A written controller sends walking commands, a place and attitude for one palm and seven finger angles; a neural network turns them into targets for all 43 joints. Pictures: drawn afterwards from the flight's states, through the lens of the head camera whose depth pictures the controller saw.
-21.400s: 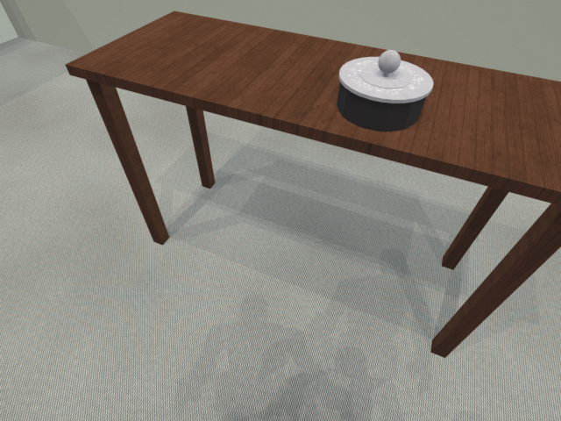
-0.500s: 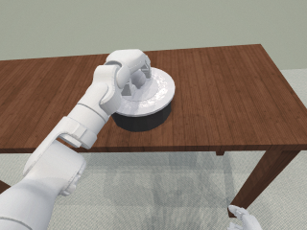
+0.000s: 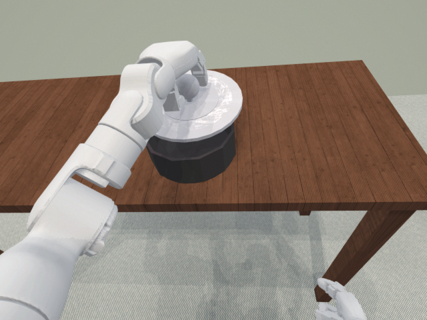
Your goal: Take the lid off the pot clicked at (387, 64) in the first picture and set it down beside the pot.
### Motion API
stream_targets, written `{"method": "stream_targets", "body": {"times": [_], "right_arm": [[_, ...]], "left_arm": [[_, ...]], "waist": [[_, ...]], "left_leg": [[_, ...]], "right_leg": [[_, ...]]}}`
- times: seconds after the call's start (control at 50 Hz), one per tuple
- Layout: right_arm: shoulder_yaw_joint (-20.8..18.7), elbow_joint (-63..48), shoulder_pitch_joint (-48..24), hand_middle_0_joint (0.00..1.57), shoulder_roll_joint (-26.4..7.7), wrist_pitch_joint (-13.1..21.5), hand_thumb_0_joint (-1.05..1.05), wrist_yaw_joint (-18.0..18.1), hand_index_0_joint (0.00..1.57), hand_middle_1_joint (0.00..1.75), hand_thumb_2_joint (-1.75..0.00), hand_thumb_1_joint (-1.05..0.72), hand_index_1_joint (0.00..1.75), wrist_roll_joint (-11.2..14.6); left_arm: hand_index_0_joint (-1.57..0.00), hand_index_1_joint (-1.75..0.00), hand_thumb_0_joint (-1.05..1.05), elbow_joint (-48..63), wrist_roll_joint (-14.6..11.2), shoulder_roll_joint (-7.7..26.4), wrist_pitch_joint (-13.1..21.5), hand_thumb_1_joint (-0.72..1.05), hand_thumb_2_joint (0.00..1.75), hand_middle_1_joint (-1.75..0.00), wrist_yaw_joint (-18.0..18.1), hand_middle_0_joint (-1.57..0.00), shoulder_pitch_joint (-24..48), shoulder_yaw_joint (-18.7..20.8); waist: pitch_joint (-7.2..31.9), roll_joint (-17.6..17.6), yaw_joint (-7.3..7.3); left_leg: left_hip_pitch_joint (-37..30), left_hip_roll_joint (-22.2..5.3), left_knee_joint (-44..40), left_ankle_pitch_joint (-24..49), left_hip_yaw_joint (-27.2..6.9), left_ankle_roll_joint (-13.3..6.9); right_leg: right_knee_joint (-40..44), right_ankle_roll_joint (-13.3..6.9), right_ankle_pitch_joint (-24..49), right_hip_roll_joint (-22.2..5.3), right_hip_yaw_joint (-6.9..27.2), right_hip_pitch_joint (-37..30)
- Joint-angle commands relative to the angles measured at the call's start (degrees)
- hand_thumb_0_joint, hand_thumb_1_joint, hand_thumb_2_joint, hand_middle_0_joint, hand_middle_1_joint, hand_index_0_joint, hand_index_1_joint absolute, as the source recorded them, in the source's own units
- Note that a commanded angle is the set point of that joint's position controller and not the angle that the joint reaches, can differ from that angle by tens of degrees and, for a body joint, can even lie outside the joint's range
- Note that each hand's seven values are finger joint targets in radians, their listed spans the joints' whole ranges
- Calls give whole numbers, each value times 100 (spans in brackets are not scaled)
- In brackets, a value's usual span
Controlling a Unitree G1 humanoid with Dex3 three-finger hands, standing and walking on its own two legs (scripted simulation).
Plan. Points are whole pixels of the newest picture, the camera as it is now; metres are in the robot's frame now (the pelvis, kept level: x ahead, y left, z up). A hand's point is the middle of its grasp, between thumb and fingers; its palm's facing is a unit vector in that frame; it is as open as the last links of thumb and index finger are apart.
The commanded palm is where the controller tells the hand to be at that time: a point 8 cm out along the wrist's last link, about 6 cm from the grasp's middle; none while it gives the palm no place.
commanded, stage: lift the lid straight up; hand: left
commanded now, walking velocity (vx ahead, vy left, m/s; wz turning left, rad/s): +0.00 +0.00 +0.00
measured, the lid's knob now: (187, 86) +0.48 +0.05 +0.21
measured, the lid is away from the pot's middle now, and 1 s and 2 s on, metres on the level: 0.02 0.03 0.08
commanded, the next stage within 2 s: move the lid sideways beside the pot in 1.22 s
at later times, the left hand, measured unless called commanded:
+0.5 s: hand (170, 65) +0.46 +0.07 +0.27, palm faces -0.09 -0.04 -1.00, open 8.0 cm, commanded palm +0.42 +0.08 +0.35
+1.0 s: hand (170, 36) +0.45 +0.06 +0.32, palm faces +0.00 -0.04 -1.00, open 8.0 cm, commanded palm +0.42 +0.07 +0.39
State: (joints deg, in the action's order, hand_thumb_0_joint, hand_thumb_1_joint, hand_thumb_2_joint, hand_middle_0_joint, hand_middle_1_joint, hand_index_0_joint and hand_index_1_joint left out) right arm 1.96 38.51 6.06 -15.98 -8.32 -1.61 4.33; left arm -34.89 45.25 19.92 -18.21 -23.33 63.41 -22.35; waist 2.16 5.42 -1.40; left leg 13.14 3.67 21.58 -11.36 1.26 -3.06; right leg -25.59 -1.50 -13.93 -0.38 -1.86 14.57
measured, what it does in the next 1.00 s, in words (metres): stands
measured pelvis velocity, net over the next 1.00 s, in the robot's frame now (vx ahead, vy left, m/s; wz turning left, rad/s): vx -0.01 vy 0.01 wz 0.00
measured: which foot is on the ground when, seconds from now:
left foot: down 0.00-1.00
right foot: down 0.00-1.00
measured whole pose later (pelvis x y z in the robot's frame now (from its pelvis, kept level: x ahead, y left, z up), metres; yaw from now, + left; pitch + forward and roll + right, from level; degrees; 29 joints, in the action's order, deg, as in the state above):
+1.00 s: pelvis -0.01 +0.01 +0.00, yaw +0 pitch +4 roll +1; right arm 3.0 38.4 6.1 -15.4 -6.8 -1.9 4.3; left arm -36.7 45.6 20.4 -20.2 -26.4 77.6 -22.4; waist 2.9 5.5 -0.5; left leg 14.2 4.8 20.8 -10.3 1.4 -3.9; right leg -25.6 -0.6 -13.4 -1.5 -1.7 15.9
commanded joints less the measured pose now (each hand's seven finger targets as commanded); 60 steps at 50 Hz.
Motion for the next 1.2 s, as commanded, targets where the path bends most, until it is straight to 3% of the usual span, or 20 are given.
{"method": "stream_targets", "body": {"times": [0.0,0.08,0.1,0.22,0.28,0.34,0.48,0.5,0.58,0.6,0.68,0.74,0.78,0.84,0.88,0.9,0.98,1.0,1.08,1.18], "right_arm": [[-138,-901,-700,20,-450,302,0,15,20,30,-90,-90,30,18],[-189,-910,-663,20,-496,320,0,-22,20,30,-90,-90,30,41],[-156,-877,-667,20,-465,345,0,-28,20,30,-90,-90,30,25],[-132,-867,-695,20,-483,399,0,29,20,30,-90,-90,30,4],[-173,-889,-647,20,-495,400,0,-7,20,30,-90,-90,30,30],[-135,-832,-650,20,-505,405,0,11,20,30,-90,-90,30,-10],[-180,-959,-688,20,-533,384,0,-50,20,30,-90,-90,30,18],[-141,-971,-794,20,-473,394,0,-61,20,30,-90,-90,30,8],[-174,-938,-688,20,-509,362,0,-86,20,30,-90,-90,30,47],[-133,-936,-751,20,-483,379,0,-77,20,30,-90,-90,30,28],[-150,-894,-644,20,-515,399,0,-43,20,30,-90,-90,30,31],[-101,-890,-731,20,-456,467,0,-31,20,30,-90,-90,30,-1],[-143,-851,-632,20,-503,445,0,-49,20,30,-90,-90,30,14],[-94,-849,-695,20,-493,452,0,-23,20,30,-90,-90,30,-19],[-117,-837,-585,20,-514,409,0,-39,20,30,-90,-90,30,-1],[-84,-869,-691,20,-491,419,0,-45,20,30,-90,-90,30,-5],[-114,-896,-603,20,-528,407,0,-25,20,30,-90,-90,30,-5],[-82,-938,-689,20,-488,440,0,-27,20,30,-90,-90,30,-28],[-93,-838,-523,20,-528,376,0,3,20,30,-90,-90,30,43],[-100,-914,-534,20,-550,490,0,74,20,30,-90,-90,30,-17]], "left_arm": [[-100,-58,0,1380,220,1496,-4,36,135,-70,340,-131,4035,978],[-100,-58,0,1357,91,1089,-26,36,135,-70,277,-131,3899,705],[-100,-58,0,1450,229,1442,-44,36,135,-70,273,-131,4130,914],[-100,-58,0,1243,252,1626,-59,36,135,-70,230,-131,4386,1030],[-100,-58,0,1343,81,1185,-12,36,135,-70,195,-131,4277,753],[-100,-58,0,1077,300,1790,-100,36,135,-70,188,-131,4285,1204],[-100,-58,0,1429,82,1389,-64,36,135,-70,101,-131,4209,970],[-100,-58,0,1575,261,1642,-89,36,135,-70,84,-131,4437,1038],[-100,-58,0,1429,58,1162,-124,36,135,-70,57,-131,4432,765],[-100,-58,0,1599,226,1533,-134,36,135,-70,63,-131,4732,934],[-100,-58,0,1424,61,1298,-122,36,135,-70,91,-131,4800,854],[-100,-58,0,1434,259,1599,-154,36,135,-70,117,-131,5152,984],[-100,-58,0,1254,96,1252,-118,36,135,-70,123,-131,4975,843],[-100,-58,0,997,310,1701,-201,36,135,-70,133,-131,5068,1119],[-100,-58,0,809,135,1207,-188,36,135,-70,133,-131,4907,875],[-100,-58,0,921,272,1491,-203,36,135,-70,112,-131,5081,955],[-100,-58,0,879,183,1333,-200,36,135,-70,125,-131,5117,914],[-100,-58,0,1039,341,1681,-225,36,135,-70,108,-131,5330,1056],[-100,-58,0,338,181,979,-315,36,135,-70,79,-131,5006,684],[-100,-58,0,842,291,1624,-280,36,135,-70,72,-131,5408,1029]], "waist": [[2623,-1015,0],[2673,-850,-75],[2732,-853,-12],[2650,-982,13],[2691,-843,-62],[2659,-1092,63],[2725,-967,32],[2830,-850,75],[2522,-920,-36],[2669,-861,14],[2622,-936,-27],[2763,-963,54],[2688,-917,-9],[2655,-1154,94],[2472,-1091,16],[2586,-1126,74],[2593,-1005,34],[2837,-1043,112],[2134,-1145,-56],[2922,-1063,44]], "left_leg": [[-719,-18,-6,1582,-164,-119],[-909,-15,88,1918,-218,-121],[-896,-21,53,1892,-218,-105],[-742,3,-7,1604,-200,-126],[-938,-7,59,1907,-242,-107],[-752,-24,17,1830,-202,-110],[-933,-39,95,2241,-244,-94],[-966,-55,50,2125,-220,-72],[-995,-53,94,2166,-282,-52],[-1001,-74,22,2015,-265,-34],[-1022,-56,31,2015,-300,-15],[-992,-62,-19,1951,-296,-12],[-1054,-84,5,2091,-321,32],[-841,-90,-72,1803,-248,5],[-813,-69,-54,1872,-256,22],[-766,-87,-104,1720,-229,21],[-849,-83,-46,1900,-248,1],[-804,-77,-84,1841,-222,-8],[-682,-105,-140,1465,-220,-11],[-800,-44,-64,1763,-193,-79]], "right_leg": [[82,-107,2402,-63,183,-1237],[89,-141,2553,-52,138,-1125],[52,-136,2561,-41,168,-1188],[71,-126,2376,-61,188,-1207],[84,-152,2476,-73,126,-1082],[36,-143,2534,-67,165,-1225],[66,-163,2633,-99,119,-1147],[21,-160,2524,-74,145,-1153],[99,-183,2334,-54,44,-841],[55,-179,2240,-28,73,-905],[102,-202,2134,-49,30,-842],[21,-219,2130,-31,58,-957],[89,-224,2079,-45,16,-821],[57,-217,1994,-46,51,-942],[125,-216,2009,-66,5,-814],[98,-203,1915,-62,45,-900],[128,-221,2015,-88,43,-886],[77,-211,2044,-77,100,-1094],[221,-196,1653,-75,1,-567],[151,-179,2138,-125,139,-1212]]}}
